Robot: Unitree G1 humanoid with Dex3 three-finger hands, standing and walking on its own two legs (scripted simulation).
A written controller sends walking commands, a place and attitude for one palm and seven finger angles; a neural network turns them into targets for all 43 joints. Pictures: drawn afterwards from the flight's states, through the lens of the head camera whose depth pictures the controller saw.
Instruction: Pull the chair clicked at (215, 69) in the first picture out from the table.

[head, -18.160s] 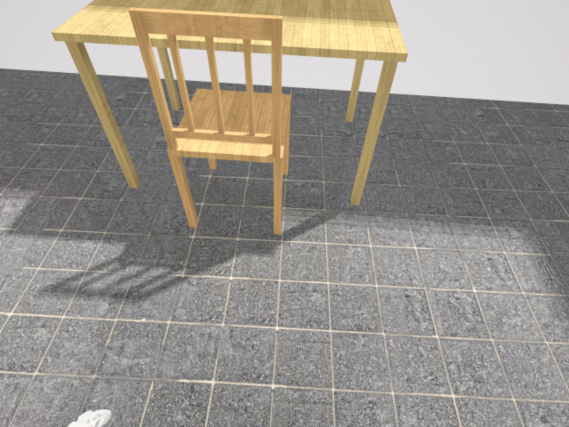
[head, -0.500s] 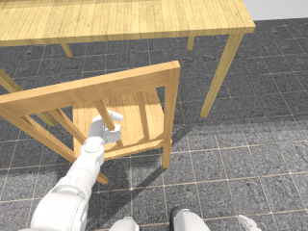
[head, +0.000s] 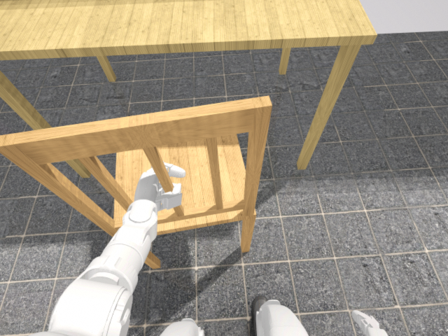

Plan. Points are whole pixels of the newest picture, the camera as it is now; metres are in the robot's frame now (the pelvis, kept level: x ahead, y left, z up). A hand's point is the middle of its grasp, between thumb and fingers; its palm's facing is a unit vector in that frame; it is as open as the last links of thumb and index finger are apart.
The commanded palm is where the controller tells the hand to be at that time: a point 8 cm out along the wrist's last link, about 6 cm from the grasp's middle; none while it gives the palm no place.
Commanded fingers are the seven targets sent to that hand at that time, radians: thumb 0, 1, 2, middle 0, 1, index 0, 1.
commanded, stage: step backward, pulling the chair out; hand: left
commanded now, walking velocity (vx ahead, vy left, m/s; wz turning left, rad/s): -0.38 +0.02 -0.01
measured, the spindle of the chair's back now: (167, 186) +0.41 +0.12 -0.06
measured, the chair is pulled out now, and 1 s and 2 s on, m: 0.22 0.30 0.49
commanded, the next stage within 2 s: none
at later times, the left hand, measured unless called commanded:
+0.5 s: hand (173, 207) +0.35 +0.10 -0.05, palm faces -0.06 -0.98 -0.19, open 5.2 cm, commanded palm +0.35 +0.15 -0.04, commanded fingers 0.00 0.90 0.90 -0.50 -1.45 -0.50 -1.45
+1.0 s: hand (167, 238) +0.29 +0.11 -0.05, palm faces -0.12 -0.98 -0.17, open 5.1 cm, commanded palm +0.29 +0.16 -0.05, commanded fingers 0.00 0.90 0.90 -0.50 -1.45 -0.50 -1.45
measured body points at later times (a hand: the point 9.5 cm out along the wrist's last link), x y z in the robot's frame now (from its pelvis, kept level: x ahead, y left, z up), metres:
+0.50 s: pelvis -0.04 +0.01 +0.00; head +0.06 -0.01 +0.44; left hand +0.35 +0.16 -0.04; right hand +0.04 -0.27 -0.13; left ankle +0.00 +0.13 -0.72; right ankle +0.06 -0.11 -0.72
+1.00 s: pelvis -0.10 +0.04 +0.01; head +0.00 +0.02 +0.44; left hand +0.29 +0.16 -0.04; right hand +0.00 -0.25 -0.12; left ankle -0.13 +0.16 -0.72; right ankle -0.02 -0.11 -0.71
